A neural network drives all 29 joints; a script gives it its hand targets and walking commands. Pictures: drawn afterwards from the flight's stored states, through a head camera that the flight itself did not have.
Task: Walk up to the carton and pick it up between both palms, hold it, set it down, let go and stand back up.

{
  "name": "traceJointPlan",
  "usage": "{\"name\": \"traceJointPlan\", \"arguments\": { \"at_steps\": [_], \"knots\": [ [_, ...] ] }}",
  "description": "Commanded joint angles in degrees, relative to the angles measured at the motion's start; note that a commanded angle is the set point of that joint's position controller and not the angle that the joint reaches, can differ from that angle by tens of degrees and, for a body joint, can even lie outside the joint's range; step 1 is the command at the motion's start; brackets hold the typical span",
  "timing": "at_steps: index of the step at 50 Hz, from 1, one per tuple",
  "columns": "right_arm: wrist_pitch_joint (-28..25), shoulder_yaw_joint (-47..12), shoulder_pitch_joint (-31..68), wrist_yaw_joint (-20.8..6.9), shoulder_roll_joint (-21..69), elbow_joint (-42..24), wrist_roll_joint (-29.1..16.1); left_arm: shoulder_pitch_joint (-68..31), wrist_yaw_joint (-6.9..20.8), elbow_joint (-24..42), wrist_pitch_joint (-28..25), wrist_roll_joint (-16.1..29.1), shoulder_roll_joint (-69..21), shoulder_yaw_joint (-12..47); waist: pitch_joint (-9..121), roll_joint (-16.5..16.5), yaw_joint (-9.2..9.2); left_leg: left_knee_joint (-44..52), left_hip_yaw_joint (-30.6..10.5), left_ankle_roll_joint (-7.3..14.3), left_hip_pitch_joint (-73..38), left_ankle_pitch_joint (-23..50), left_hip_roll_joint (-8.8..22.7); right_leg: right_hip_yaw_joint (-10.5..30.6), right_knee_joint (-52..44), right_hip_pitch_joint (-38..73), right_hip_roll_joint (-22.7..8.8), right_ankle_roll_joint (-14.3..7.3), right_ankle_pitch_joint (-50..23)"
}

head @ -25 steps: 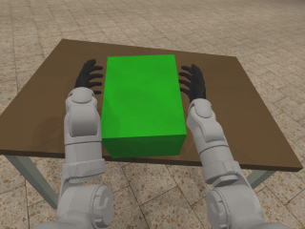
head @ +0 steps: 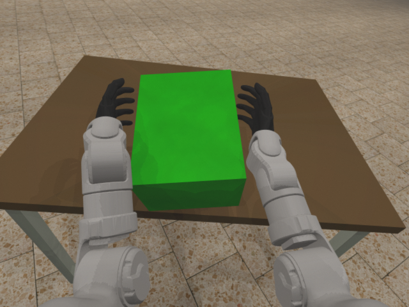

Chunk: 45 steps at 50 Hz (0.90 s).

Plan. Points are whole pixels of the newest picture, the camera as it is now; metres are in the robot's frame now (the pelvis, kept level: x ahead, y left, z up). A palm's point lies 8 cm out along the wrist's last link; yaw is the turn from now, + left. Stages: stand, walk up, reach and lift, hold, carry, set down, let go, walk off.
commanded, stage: hold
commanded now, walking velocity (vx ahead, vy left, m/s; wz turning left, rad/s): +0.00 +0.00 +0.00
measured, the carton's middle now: (189, 140) +0.40 -0.01 +0.12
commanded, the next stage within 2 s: none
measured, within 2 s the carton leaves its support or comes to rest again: neither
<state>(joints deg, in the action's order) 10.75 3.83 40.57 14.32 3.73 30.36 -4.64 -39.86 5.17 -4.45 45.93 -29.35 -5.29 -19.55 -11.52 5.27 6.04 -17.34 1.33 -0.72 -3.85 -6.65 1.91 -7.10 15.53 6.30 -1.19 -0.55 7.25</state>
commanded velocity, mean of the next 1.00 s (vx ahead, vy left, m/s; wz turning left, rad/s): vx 0.00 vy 0.00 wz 0.00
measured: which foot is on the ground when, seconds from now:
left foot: down 0.00-1.00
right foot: down 0.00-1.00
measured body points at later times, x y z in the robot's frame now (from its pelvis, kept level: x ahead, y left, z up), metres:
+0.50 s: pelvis +0.00 +0.00 +0.00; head -0.03 +0.03 +0.45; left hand +0.39 +0.14 +0.19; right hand +0.38 -0.14 +0.19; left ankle +0.05 +0.13 -0.75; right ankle +0.04 -0.11 -0.75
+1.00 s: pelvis +0.00 +0.00 +0.00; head -0.02 +0.03 +0.45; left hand +0.39 +0.15 +0.19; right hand +0.38 -0.13 +0.19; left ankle +0.05 +0.13 -0.75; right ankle +0.04 -0.11 -0.75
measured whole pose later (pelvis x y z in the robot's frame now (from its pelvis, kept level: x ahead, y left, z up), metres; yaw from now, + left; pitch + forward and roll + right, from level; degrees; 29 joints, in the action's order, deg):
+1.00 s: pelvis +0.00 +0.00 +0.00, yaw +1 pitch -14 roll -1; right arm 10.0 5.1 40.5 13.8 4.1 30.7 -3.6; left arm -39.9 4.4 -5.0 45.6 -28.7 -5.3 -19.1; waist -11.2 5.3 6.0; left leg -17.6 1.3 -0.5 -2.8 -6.4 1.7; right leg -7.3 15.9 5.5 -1.4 -0.4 7.3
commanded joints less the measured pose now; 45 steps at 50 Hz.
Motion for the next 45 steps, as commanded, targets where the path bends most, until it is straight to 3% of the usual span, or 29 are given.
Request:
{"name": "traceJointPlan", "arguments": {
  "at_steps": [1,7,10,11,13,14,17,22,26,29,30,34,36,38,39,40,45],
  "knots": [
    [-4.2,-17.7,39.3,-7.8,22.1,-15.6,-3.2,-33.6,7.4,7.0,-4.3,10.5,-23.4,22.9,29.1,-6.7,1.5,0.9,3.8,1.0,-4.1,11.1,-3.2,-1.5,-0.6,6.1,3.3,1.6,-7.7],
    [-3.6,-17.0,38.2,-8.0,21.9,-14.1,-2.4,-33.3,7.1,6.1,-4.4,10.1,-23.5,22.3,26.5,-5.8,1.37,2.3,3.7,1.4,-2.0,7.5,-2.6,-1.8,-0.6,5.9,3.6,1.6,-4.2],
    [-4.0,-16.1,39.8,-8.9,21.7,-13.0,-1.8,-34.3,7.3,5.0,-4.4,9.3,-22.9,20.4,25.2,-5.5,-0.57,3.9,4.2,2.1,1.1,4.0,-2.6,-1.6,-0.5,6.6,3.3,1.3,-0.8],
    [-4.1,-15.8,39.8,-8.8,21.8,-13.1,-1.4,-33.6,7.4,3.2,-4.2,9.1,-22.4,20.1,24.3,-4.6,-0.17,3.9,4.5,2.4,1.0,3.7,-2.7,-1.4,-0.8,6.5,3.0,1.6,-1.4],
    [-4.7,-16.4,40.8,-8.9,21.9,-14.5,-2.0,-33.4,7.2,4.5,-4.2,9.4,-23.2,20.8,27.2,-5.5,-0.28,2.7,4.4,2.0,-1.1,7.1,-2.6,-1.6,-0.5,6.8,3.6,1.3,-3.1],
    [-4.9,-16.4,41.3,-8.8,21.7,-15.4,-2.3,-34.4,7.0,5.9,-4.3,10.3,-23.8,22.3,29.1,-6.5,0.57,2.0,4.2,1.6,-2.4,9.0,-2.7,-1.6,-0.3,6.6,3.8,1.3,-4.4],
    [-4.8,-17.4,42.1,-8.6,22.2,-15.7,-2.8,-34.7,6.6,6.2,-4.7,10.9,-24.1,22.7,30.1,-5.5,0.39,1.1,3.8,1.6,-3.4,10.2,-2.7,-1.7,-0.4,5.7,3.8,1.5,-5.4],
    [-3.5,-15.4,38.6,-8.5,22.3,-11.3,-0.9,-33.7,7.5,2.9,-4.2,9.0,-22.3,19.1,24.7,-4.0,0.35,3.8,4.4,3.0,0.3,1.8,-3.1,-1.1,-1.4,5.8,2.6,1.9,-1.7],
    [-4.1,-16.9,40.7,-8.1,23.0,-13.5,-2.1,-34.4,7.6,3.7,-4.2,9.8,-22.2,20.0,28.1,-4.3,0.21,2.2,4.3,2.7,-1.4,6.1,-3.7,-0.8,-1.1,7.1,2.5,2.1,-6.2],
    [-4.2,-16.8,40.6,-8.0,22.6,-13.8,-2.2,-34.5,7.5,4.3,-4.1,9.7,-22.7,20.2,27.6,-5.4,0.24,1.9,4.2,2.1,-2.3,6.4,-3.6,-1.4,-1.2,5.8,2.9,2.0,-5.0],
    [-4.3,-17.3,41.5,-8.1,22.9,-14.0,-2.3,-34.3,7.5,3.8,-4.1,9.2,-22.4,19.3,27.5,-5.1,-0.71,2.1,4.4,2.6,-1.7,6.4,-3.6,-1.2,-1.2,6.2,2.8,2.0,-4.6],
    [-4.4,-18.2,40.1,-7.8,22.9,-14.6,-2.8,-33.6,7.3,5.4,-4.4,9.7,-22.6,21.0,28.5,-5.2,0.2,1.4,4.2,2.3,-2.8,9.4,-3.4,-1.3,-0.6,7.1,3.2,1.9,-6.8],
    [-4.5,-18.1,41.4,-7.7,22.8,-15.6,-2.8,-34.4,7.4,5.6,-4.3,10.2,-22.8,21.4,28.8,-5.2,0.14,1.2,4.1,2.1,-2.8,8.5,-3.5,-1.2,-0.9,6.4,3.0,1.9,-6.5],
    [-3.9,-16.7,39.3,-7.8,21.9,-13.5,-2.2,-33.8,7.5,4.7,-4.2,10.0,-22.9,21.4,26.8,-5.0,1.22,2.1,4.0,2.0,-2.7,6.3,-3.1,-1.2,-1.1,5.4,3.0,1.9,-4.6],
    [-3.9,-16.6,39.5,-8.0,22.0,-13.4,-2.2,-33.7,7.6,4.4,-4.1,9.5,-22.6,20.5,26.2,-5.2,0.49,2.4,4.1,2.2,-1.7,5.8,-3.1,-1.3,-1.1,5.7,3.0,1.7,-3.6],
    [-3.8,-16.0,38.9,-8.0,21.8,-13.4,-2.0,-33.0,7.7,4.0,-4.0,9.7,-22.9,20.6,25.7,-5.0,1.09,2.7,4.1,2.2,-1.6,5.3,-3.0,-1.3,-1.2,5.7,3.1,1.8,-3.5],
    [-4.2,-16.3,40.8,-8.2,22.6,-14.1,-1.8,-35.0,7.6,4.7,-4.4,9.8,-22.8,20.6,27.5,-5.0,0.54,2.6,4.3,2.3,-0.8,5.6,-3.2,-1.4,-1.0,6.4,3.1,1.8,-3.3]
  ]
}}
